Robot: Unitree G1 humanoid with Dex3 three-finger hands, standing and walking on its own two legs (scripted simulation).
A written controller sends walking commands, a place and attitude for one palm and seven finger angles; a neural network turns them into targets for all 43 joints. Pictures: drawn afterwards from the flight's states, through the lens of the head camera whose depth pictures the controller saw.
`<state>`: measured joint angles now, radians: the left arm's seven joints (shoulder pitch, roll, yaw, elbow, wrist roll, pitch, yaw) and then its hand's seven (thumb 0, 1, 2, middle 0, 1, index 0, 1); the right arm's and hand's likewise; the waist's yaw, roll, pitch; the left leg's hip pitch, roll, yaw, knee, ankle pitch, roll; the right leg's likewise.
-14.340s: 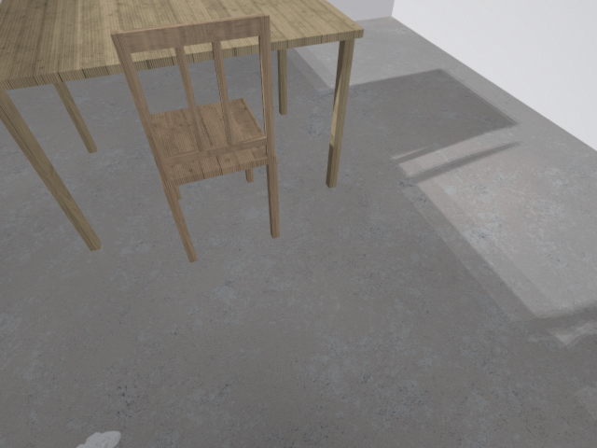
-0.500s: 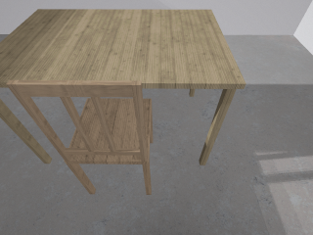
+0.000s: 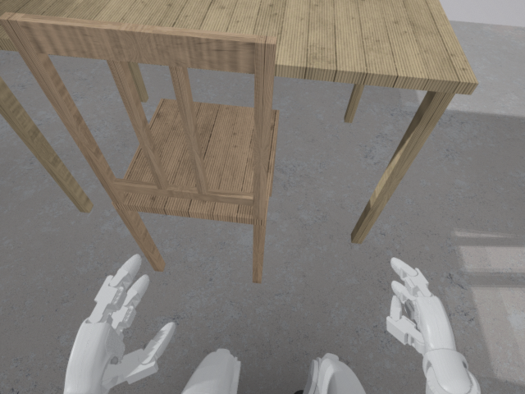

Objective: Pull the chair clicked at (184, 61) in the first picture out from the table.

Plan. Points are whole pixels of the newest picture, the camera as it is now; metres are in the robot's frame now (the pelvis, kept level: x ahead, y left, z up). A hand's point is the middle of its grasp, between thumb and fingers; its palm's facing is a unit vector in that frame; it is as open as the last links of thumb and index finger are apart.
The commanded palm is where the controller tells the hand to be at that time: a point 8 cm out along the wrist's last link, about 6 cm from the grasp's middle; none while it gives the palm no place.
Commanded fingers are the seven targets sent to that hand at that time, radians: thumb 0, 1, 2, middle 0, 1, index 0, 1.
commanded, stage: raise the hand toward the chair's back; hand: left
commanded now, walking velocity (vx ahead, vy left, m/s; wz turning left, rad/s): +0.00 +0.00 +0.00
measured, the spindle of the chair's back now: (144, 135) +0.53 +0.31 +0.03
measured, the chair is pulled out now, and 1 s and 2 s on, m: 0.00 0.00 0.00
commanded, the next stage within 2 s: aim the fingers beside a spindle in 1.54 s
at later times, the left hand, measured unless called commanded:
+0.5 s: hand (144, 295) +0.22 +0.19 +0.06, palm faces +0.05 -1.00 -0.07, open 14.7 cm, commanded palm +0.20 +0.24 +0.06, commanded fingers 0.00 -0.36 0.36 -0.07 -0.10 -0.07 -0.10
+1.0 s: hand (135, 262) +0.26 +0.21 +0.06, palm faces +0.02 -1.00 -0.04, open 16.9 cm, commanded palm +0.24 +0.27 +0.07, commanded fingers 0.00 -0.50 0.30 -0.06 -0.08 -0.06 -0.08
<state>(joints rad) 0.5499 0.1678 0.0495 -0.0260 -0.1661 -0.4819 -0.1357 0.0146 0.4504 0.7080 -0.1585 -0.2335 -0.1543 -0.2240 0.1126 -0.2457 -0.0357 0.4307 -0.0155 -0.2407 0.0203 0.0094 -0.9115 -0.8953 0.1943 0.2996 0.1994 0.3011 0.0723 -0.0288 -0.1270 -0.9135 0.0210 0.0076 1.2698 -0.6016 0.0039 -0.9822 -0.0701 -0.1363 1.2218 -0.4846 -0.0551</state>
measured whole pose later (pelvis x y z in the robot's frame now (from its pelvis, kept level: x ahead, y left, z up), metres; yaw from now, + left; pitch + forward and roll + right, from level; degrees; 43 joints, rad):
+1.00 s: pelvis +0.02 +0.01 +0.02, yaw +0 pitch +16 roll -3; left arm 0.31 0.24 0.21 0.04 -0.27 -0.34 -0.27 -0.01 -0.49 0.31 -0.06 -0.09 -0.06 -0.08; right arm 0.23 -0.22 0.02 0.53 0.02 -0.24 -0.04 0.01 -0.91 -0.89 0.20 0.30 0.21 0.30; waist 0.00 0.03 -0.14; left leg -0.85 0.03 -0.01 1.17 -0.59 0.02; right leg -0.90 -0.05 -0.15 1.09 -0.46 -0.03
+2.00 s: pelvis +0.02 +0.02 +0.02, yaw +0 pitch +17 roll -2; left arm 0.15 0.24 0.21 0.16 -0.24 -0.37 -0.25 -0.01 -0.50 0.30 -0.06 -0.09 -0.06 -0.08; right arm 0.23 -0.25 0.02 0.55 0.01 -0.23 -0.03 0.01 -0.91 -0.89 0.20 0.30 0.21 0.30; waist -0.02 0.02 -0.14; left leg -0.90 0.02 0.00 1.18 -0.58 0.02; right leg -0.95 -0.06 -0.14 1.10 -0.45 -0.03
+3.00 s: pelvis +0.01 +0.01 -0.01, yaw -1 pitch +23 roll -1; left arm -0.25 0.25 0.25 0.51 -0.18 -0.44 -0.19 -0.01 -0.50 0.30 -0.06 -0.09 -0.06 -0.08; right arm 0.23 -0.25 0.01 0.59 -0.01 -0.14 -0.01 0.01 -0.91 -0.89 0.20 0.30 0.20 0.30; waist -0.06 0.02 -0.16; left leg -1.09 0.02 0.02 1.29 -0.60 0.02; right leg -1.15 -0.06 -0.11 1.22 -0.46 -0.03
